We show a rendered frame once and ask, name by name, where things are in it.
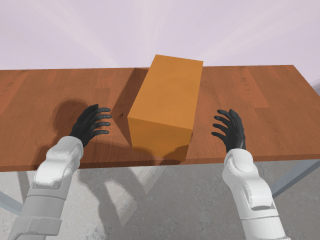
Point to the carton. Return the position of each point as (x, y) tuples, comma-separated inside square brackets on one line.
[(161, 118)]

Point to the table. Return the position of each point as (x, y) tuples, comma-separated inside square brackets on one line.
[(279, 110)]

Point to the robot left forearm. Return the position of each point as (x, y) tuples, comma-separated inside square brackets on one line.
[(41, 212)]

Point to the right robot hand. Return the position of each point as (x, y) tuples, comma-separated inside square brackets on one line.
[(235, 137)]

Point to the left robot hand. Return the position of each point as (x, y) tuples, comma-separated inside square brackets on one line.
[(84, 128)]

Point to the robot right forearm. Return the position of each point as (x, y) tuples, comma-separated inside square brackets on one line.
[(253, 197)]

